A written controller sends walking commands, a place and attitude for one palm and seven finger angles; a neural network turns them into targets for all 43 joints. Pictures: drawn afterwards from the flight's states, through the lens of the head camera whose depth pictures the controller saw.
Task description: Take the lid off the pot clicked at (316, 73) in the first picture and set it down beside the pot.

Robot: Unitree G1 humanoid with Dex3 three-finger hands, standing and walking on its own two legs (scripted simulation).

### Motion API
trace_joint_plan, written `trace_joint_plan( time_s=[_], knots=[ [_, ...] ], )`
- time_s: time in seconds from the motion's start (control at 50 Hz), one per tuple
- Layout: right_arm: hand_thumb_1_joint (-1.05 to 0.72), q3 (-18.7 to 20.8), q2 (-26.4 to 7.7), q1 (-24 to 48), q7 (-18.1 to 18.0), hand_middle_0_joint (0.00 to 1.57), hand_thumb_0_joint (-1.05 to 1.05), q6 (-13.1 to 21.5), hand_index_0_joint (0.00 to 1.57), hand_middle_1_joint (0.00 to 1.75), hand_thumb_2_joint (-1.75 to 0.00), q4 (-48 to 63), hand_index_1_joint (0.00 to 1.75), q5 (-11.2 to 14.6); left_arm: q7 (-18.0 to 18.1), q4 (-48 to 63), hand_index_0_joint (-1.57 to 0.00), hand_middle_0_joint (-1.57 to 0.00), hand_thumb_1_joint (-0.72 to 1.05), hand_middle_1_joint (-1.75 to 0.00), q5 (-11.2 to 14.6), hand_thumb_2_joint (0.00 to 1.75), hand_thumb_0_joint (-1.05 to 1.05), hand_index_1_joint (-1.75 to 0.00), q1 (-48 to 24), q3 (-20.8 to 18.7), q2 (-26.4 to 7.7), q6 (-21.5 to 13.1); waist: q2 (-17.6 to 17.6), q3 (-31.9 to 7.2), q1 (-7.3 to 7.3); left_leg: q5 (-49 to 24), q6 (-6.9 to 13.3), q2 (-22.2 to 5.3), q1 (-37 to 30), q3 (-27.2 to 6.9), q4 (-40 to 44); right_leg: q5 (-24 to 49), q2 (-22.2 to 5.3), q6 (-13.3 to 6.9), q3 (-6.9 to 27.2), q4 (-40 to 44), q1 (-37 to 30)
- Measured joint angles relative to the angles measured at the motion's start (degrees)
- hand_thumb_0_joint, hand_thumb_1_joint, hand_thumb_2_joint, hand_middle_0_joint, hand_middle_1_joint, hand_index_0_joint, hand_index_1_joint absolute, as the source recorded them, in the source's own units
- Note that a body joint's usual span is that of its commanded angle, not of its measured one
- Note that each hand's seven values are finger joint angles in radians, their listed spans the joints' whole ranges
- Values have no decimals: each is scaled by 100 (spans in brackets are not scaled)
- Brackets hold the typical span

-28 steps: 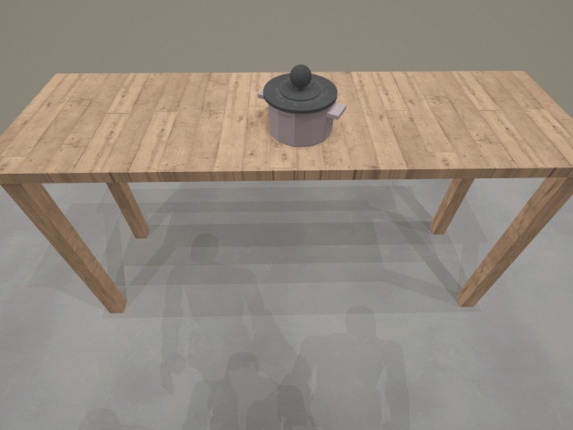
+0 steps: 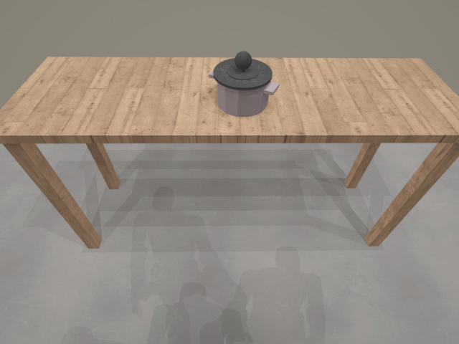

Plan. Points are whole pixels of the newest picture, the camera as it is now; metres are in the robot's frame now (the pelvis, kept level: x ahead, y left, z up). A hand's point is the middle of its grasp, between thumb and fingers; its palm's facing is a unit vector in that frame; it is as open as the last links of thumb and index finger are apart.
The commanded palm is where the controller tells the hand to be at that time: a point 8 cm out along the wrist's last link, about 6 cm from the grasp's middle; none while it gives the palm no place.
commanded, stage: look at it before walking up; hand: left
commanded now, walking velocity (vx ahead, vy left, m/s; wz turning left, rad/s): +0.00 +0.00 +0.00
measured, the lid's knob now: (243, 60) +0.80 +0.01 +0.10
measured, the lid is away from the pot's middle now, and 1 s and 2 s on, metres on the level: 0.00 0.00 0.00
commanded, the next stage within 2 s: take the last steps up to it in 0.08 s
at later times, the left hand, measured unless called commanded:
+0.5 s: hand out of the picture +0.02 +0.15 -0.18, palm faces -0.01 -0.98 -0.20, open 7.4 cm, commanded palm none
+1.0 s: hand out of the picture +0.13 +0.08 -0.19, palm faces +0.05 -0.99 -0.12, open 7.4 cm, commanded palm none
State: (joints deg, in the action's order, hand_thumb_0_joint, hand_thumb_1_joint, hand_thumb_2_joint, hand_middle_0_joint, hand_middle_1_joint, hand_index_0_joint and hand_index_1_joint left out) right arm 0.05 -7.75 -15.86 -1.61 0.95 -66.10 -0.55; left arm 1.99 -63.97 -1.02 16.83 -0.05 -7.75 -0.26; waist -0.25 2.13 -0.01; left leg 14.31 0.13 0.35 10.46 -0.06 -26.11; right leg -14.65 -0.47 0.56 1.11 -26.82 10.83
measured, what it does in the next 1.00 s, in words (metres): walks ahead: left foot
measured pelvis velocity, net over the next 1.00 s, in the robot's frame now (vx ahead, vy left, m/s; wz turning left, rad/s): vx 0.20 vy -0.07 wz -0.04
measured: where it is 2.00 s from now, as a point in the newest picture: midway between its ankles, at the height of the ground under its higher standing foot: (258, 336)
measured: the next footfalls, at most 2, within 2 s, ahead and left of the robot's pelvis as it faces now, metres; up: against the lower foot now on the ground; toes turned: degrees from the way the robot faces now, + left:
left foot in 0.92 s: +0.31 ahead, +0.04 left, +0.00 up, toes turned +5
right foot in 1.26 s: +0.38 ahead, -0.26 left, +0.00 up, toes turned -4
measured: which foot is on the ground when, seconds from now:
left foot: down 0.00-0.52, up 0.54-0.90, down 0.92-1.00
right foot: down 0.00-0.92, up 0.94-1.00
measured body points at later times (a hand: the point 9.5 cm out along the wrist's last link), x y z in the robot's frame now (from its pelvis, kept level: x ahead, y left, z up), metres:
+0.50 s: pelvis +0.04 -0.03 -0.01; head +0.05 -0.05 +0.44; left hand +0.02 +0.20 -0.16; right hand -0.02 -0.25 -0.17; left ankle +0.00 +0.12 -0.74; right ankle +0.03 -0.13 -0.74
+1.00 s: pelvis +0.20 -0.07 -0.02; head +0.23 -0.06 +0.43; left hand +0.13 +0.13 -0.18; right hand +0.32 -0.28 -0.16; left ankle +0.27 +0.03 -0.74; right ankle +0.08 -0.15 -0.66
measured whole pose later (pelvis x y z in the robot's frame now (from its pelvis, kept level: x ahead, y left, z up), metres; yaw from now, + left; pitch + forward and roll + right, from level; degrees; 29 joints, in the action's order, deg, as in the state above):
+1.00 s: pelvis +0.20 -0.07 -0.02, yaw -2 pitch -2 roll +1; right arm 1.6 -6.3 -6.5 -1.1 4.7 -55.6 -1.6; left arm 0.2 -63.7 -1.3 24.7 -1.8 -6.0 -0.7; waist 2.1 5.0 1.3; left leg 13.7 3.8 -1.3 20.9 7.4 -36.3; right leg -27.0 1.1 -2.7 -2.5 -66.4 16.2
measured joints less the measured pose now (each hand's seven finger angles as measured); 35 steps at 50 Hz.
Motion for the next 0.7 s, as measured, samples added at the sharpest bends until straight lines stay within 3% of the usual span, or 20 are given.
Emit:
trace_joint_plan(
  time_s=[0.26, 0.36, 0.44, 0.5, 0.52, 0.56, 0.62, 0.7],
  knots=[
    [-91, 4, 2, -6, 5, 20, 0, 2, 20, 30, -90, 4, 30, -21, -21, 1, -20, -20, 91, -30, -9, 90, 0, -30, 8, -17, -14, 2, 0, 0, 8, -3, 3, 8, -7, -12, 10, -3, -9, -1, -14, 6, -10],
    [-91, 103, 20, -202, 49, 20, 0, -26, 20, 30, -90, 80, 30, -109, -146, 63, -20, -20, 91, -30, -71, 90, 0, -30, 229, -117, -69, 88, 57, -144, -7, 266, 53, -12, 49, 61, -210, -629, -5, -144, 6, -496, 189],
    [-91, 196, 22, -405, 31, 20, 0, 74, 20, 30, -90, 172, 30, -149, -250, 123, -20, -19, 91, -30, -94, 90, 0, -30, 375, -225, -132, 136, 98, -173, -58, 384, 5, -92, -10, 188, -204, -914, -58, -232, -234, -1227, 586],
    [-91, 222, -27, -584, 5, 20, 0, 138, 20, 30, -90, 187, 30, -151, -325, 223, -20, -19, 91, -30, -86, 90, 0, -30, 359, -294, -155, 85, 36, -120, -110, 506, -112, -202, -72, 177, -257, -694, -81, -252, -413, -834, 578],
    [-91, 224, -54, -652, 2, 20, 0, 135, 20, 30, -90, 169, 30, -133, -327, 265, -20, -19, 91, -30, -89, 90, 0, -30, 337, -309, -157, 16, -29, -97, -110, 691, -27, -273, 18, 126, -517, -383, -39, -278, -511, -732, 522],
    [-91, 217, -96, -698, 23, 20, 0, 35, 20, 30, -90, 63, 30, -107, -266, 341, -20, -19, 91, -30, -56, 90, 0, -30, 306, -321, -143, -145, -110, -71, -63, 1274, 137, -339, 480, 59, -1740, -441, 38, -377, -703, -761, 410],
    [-91, 259, -183, -550, 79, 20, 1, -73, 20, 30, -90, 17, 30, -117, -151, 382, -20, -19, 91, -30, -40, 90, 0, -30, 423, -299, -53, -284, -112, -65, 41, 1172, 208, -356, 1298, 164, -3450, -550, 105, -488, -813, -399, 62],
    [-91, 342, -277, -115, 130, 20, 1, -62, 20, 30, -90, 280, 30, -118, -95, 220, -20, -19, 91, -30, -64, 90, 0, -30, 685, -211, 145, -319, -101, -57, 4, 586, 109, -479, 1998, 391, -3774, -425, 185, -521, -820, 221, -411]
  ],
)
